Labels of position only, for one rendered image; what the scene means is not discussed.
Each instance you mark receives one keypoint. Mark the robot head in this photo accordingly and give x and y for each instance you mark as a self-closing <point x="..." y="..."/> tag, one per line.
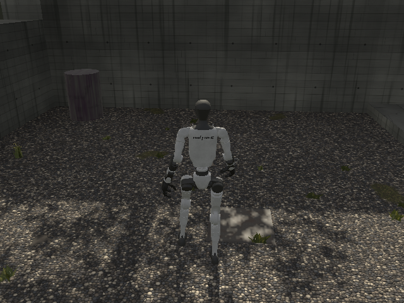
<point x="202" y="109"/>

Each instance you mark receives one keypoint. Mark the robot left hand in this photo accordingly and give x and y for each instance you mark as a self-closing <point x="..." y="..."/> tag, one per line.
<point x="165" y="188"/>

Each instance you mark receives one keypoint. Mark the robot left forearm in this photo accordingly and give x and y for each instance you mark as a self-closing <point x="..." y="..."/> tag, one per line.
<point x="171" y="170"/>

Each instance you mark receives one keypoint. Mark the robot right hand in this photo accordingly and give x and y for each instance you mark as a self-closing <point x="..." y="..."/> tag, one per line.
<point x="232" y="172"/>

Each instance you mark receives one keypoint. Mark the robot right forearm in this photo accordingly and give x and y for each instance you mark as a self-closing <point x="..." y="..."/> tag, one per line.
<point x="230" y="163"/>

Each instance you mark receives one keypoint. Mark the robot right upper arm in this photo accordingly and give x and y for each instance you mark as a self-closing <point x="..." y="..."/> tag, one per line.
<point x="225" y="142"/>

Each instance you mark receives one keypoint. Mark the robot left upper arm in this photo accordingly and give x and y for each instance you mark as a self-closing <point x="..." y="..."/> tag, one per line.
<point x="179" y="144"/>

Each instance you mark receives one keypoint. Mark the left robot thigh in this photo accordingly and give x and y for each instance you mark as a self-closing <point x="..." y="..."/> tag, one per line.
<point x="187" y="185"/>

